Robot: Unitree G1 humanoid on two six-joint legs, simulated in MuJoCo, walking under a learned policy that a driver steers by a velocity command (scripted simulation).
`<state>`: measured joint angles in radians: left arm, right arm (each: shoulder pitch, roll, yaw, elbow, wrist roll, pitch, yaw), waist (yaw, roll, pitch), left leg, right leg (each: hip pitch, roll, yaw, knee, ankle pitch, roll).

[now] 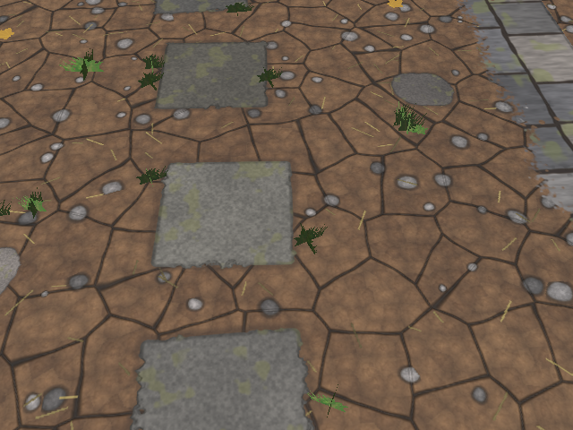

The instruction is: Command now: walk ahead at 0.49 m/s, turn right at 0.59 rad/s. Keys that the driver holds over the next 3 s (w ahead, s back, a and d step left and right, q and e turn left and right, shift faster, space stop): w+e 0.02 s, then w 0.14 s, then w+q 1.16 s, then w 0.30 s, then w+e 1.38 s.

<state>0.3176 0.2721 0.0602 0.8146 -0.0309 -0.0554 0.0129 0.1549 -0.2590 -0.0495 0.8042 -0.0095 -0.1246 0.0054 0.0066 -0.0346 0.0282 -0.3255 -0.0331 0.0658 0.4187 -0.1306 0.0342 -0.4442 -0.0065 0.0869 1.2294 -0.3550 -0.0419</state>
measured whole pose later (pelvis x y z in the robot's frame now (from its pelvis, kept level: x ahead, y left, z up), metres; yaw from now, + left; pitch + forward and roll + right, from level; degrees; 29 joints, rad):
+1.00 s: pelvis +0.51 +0.01 -0.01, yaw +19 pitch +2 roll -1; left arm 0.24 0.28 0.06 0.80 -0.02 -0.11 0.01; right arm 0.17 -0.28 -0.08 0.73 0.02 -0.05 0.04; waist 0.01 -0.01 0.06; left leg -0.43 -0.07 0.04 0.59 -0.20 0.10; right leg -0.36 -0.06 0.01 1.25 -0.42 0.01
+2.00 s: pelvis +0.97 +0.26 +0.00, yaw +28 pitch +2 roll +0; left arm 0.35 0.30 0.06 0.81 -0.03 -0.05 0.00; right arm 0.16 -0.24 -0.05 0.69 -0.01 -0.10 0.02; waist 0.03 -0.04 0.01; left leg -0.33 0.00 0.05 0.48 -0.19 0.03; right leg -0.44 -0.03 0.06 1.14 -0.38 -0.02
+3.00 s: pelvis +1.50 +0.38 +0.00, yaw -8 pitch +1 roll +1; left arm 0.34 0.30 0.06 0.71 -0.03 -0.02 0.01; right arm 0.14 -0.27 -0.06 0.71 -0.01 -0.10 0.01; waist 0.02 -0.04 0.01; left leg -0.35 -0.03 0.03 0.50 -0.18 0.02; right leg -0.40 0.04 0.10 1.18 -0.42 -0.02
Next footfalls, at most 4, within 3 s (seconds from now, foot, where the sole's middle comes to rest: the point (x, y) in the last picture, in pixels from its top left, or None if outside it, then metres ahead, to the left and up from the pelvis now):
0.36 right None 0.34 -0.18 -0.77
0.90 left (256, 374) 0.60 0.11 -0.77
1.38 right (282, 257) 0.93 0.05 -0.77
1.86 left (160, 239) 0.99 0.39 -0.77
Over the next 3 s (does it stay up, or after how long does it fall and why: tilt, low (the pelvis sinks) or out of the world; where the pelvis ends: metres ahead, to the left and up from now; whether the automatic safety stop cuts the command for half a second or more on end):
stays up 1.50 0.38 0.00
